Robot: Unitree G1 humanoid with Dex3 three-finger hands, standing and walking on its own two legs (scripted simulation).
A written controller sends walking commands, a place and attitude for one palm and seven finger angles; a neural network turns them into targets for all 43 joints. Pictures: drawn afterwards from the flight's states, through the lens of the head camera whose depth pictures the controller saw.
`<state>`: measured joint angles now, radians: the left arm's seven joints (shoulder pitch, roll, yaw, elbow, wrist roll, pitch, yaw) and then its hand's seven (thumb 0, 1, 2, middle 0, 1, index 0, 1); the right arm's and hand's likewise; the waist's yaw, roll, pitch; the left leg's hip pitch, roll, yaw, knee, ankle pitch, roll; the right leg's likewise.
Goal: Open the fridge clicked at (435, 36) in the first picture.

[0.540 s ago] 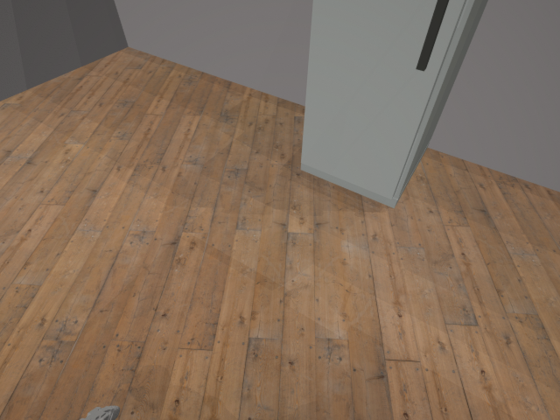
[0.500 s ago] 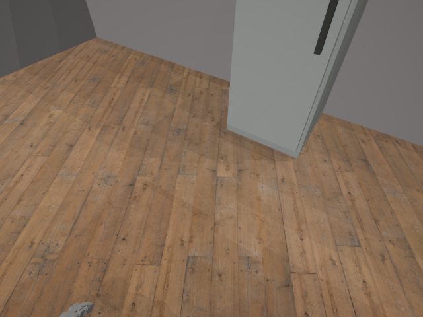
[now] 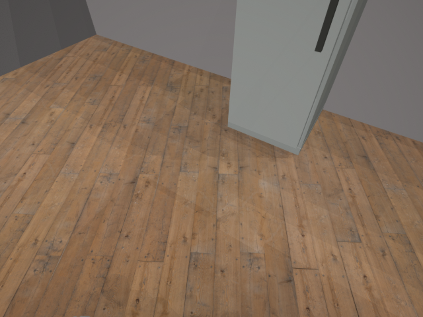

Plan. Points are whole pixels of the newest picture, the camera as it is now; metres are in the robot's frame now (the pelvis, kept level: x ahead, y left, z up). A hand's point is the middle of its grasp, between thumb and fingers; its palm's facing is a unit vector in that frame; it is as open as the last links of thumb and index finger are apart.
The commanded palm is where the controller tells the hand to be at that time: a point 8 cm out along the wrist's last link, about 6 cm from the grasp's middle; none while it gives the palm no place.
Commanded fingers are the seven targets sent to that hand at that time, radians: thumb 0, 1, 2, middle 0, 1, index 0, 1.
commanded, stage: stand and wait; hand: right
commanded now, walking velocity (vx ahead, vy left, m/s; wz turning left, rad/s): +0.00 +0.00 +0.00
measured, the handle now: (332, 9) +1.21 -0.42 +0.12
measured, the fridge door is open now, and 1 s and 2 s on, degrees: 0 0 0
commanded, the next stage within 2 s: look at it before walking up in 0.28 s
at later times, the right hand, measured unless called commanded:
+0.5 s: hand out of the picture +0.07 -0.24 -0.15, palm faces -0.03 +0.95 -0.32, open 7.4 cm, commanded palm none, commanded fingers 0.00 -0.90 -0.90 0.20 0.30 0.20 0.30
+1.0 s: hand out of the picture +0.06 -0.24 -0.16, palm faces -0.03 +0.95 -0.33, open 7.4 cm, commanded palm none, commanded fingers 0.00 -0.90 -0.90 0.20 0.30 0.20 0.30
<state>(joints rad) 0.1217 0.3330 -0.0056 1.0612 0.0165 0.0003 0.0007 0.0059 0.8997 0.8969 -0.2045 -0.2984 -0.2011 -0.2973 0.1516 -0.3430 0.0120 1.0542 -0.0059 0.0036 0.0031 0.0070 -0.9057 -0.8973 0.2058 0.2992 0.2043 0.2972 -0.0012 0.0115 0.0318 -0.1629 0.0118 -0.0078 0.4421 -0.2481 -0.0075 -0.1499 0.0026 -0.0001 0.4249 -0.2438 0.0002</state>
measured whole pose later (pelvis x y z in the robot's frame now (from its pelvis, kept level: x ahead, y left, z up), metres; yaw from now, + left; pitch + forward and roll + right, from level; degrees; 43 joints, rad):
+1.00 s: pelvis -0.01 +0.00 +0.00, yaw +0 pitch -2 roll +0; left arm 0.12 0.33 -0.01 1.11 0.01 -0.01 0.00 0.00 0.90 0.90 -0.20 -0.30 -0.20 -0.30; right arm 0.15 -0.34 0.01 1.10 -0.01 -0.01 0.00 0.01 -0.91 -0.90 0.21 0.30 0.20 0.30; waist 0.00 0.01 0.03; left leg -0.14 0.00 -0.01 0.38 -0.20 0.00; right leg -0.13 -0.01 0.00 0.37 -0.20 0.01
